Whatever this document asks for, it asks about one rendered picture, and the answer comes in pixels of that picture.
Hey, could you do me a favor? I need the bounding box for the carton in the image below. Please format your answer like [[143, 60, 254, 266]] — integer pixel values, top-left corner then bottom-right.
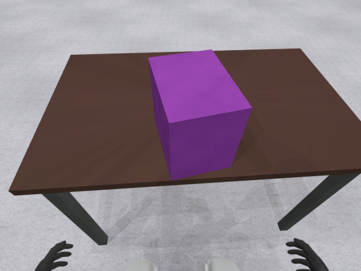
[[148, 49, 252, 181]]

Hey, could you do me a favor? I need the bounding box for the robot right hand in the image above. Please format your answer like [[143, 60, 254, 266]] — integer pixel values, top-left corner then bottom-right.
[[286, 238, 329, 271]]

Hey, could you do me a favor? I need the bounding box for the right robot thigh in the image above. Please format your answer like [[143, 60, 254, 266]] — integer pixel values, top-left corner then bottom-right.
[[204, 257, 240, 271]]

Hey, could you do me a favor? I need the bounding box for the robot left hand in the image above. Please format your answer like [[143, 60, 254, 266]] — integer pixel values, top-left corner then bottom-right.
[[35, 241, 73, 271]]

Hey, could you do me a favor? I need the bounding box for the table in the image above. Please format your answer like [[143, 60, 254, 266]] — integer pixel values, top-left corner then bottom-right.
[[8, 49, 361, 246]]

